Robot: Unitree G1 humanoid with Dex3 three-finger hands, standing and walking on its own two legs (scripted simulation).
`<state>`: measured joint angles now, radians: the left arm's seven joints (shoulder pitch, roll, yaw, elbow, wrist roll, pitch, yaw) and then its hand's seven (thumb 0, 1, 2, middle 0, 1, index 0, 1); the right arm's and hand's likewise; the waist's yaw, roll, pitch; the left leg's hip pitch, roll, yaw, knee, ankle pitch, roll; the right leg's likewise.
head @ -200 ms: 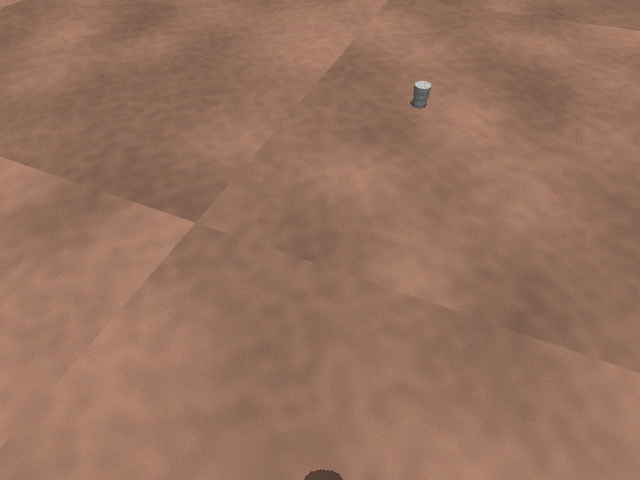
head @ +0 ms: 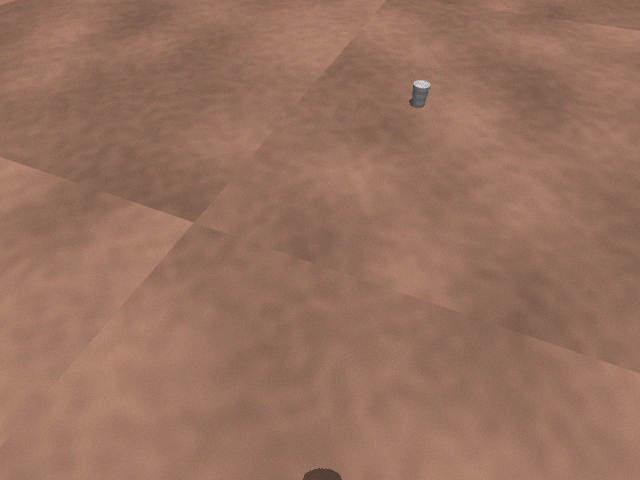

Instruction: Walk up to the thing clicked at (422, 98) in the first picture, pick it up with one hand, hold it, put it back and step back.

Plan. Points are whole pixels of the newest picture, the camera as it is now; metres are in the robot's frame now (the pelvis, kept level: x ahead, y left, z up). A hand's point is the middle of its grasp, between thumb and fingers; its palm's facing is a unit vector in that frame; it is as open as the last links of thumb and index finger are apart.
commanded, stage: stand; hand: left
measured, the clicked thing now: (419, 94) +2.17 -0.58 -0.72
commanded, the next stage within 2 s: walk up in 0.92 s
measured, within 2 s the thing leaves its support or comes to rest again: neither
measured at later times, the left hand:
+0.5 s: hand out of the picture +0.08 +0.25 -0.15, palm faces -0.03 -0.94 -0.34, open 7.3 cm
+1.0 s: hand out of the picture +0.08 +0.26 -0.15, palm faces -0.10 -0.94 -0.33, open 7.3 cm
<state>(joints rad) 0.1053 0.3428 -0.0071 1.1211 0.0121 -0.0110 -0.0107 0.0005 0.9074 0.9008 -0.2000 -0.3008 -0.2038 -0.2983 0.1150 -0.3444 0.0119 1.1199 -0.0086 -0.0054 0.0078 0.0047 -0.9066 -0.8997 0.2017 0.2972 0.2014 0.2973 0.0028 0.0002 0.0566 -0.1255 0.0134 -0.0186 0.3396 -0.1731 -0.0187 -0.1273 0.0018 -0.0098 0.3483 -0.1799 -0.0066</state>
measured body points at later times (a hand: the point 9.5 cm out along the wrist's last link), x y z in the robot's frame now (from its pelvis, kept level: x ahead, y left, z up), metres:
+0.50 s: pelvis +0.00 +0.00 +0.00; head +0.01 +0.00 +0.45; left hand +0.09 +0.30 -0.13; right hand +0.08 -0.30 -0.13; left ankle +0.01 +0.13 -0.75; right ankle +0.01 -0.11 -0.75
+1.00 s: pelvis +0.01 +0.00 +0.00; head +0.02 -0.01 +0.45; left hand +0.09 +0.31 -0.13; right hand +0.09 -0.31 -0.13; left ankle +0.01 +0.13 -0.74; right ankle +0.01 -0.11 -0.74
